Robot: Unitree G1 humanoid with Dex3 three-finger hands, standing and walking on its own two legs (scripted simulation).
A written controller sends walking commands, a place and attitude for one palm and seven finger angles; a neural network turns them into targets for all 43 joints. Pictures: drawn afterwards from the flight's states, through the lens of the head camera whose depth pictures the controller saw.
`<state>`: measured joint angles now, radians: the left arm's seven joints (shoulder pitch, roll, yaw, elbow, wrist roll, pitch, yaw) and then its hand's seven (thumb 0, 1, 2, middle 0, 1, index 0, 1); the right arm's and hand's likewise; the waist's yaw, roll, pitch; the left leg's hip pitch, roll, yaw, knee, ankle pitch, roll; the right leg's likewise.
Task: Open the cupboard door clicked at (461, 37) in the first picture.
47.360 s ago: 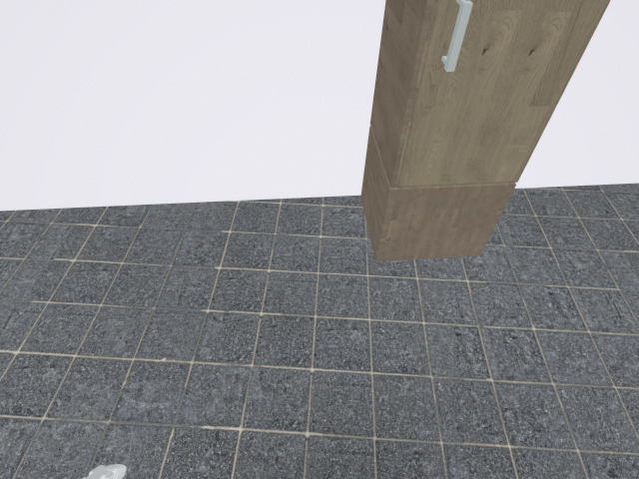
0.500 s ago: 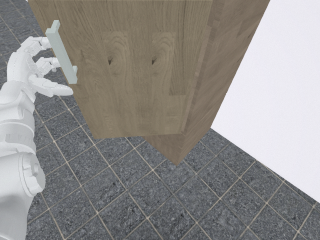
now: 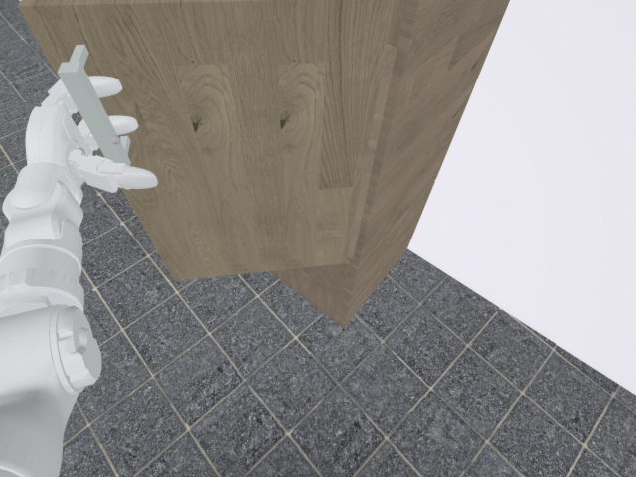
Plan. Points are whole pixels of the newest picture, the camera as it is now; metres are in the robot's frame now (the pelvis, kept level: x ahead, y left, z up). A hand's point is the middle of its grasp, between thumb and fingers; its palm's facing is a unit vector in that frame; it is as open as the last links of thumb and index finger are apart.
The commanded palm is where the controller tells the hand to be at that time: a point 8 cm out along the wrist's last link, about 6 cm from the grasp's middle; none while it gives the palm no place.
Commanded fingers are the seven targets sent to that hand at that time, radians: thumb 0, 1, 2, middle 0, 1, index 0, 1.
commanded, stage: slide the fingers in behind the handle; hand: left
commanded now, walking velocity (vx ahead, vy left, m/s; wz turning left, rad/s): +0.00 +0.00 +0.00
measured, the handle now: (102, 113) +0.54 +0.24 +0.15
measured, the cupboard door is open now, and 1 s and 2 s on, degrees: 47 47 73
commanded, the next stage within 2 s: close the thumb around the handle in 0.38 s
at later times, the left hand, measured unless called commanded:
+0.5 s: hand (113, 140) +0.49 +0.22 +0.15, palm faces +0.07 -1.00 +0.01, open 14.0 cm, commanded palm +0.46 +0.26 +0.15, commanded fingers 0.00 -0.39 0.35 -0.31 -1.21 -0.31 -1.21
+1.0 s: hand (112, 144) +0.48 +0.22 +0.15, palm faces +0.08 -1.00 +0.01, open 7.2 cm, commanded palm +0.46 +0.27 +0.15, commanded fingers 0.00 0.90 0.90 -0.40 -1.35 -0.40 -1.35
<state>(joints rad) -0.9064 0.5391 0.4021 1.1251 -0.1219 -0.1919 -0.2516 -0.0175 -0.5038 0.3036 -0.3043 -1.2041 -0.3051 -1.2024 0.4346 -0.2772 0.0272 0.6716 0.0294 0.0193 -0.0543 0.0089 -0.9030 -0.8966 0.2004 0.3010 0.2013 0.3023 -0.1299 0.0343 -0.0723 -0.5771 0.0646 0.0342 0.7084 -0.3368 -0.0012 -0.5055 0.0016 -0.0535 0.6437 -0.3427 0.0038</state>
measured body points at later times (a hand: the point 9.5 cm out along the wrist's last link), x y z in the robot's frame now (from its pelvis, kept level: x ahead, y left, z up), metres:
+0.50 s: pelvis +0.00 +0.00 +0.00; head +0.07 +0.01 +0.44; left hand +0.48 +0.27 +0.15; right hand +0.03 -0.27 -0.12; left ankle +0.00 +0.12 -0.72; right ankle -0.02 -0.12 -0.72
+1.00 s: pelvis +0.00 +0.00 +0.00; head +0.06 +0.01 +0.45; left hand +0.47 +0.27 +0.15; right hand +0.03 -0.27 -0.12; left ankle +0.00 +0.12 -0.72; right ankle -0.02 -0.12 -0.72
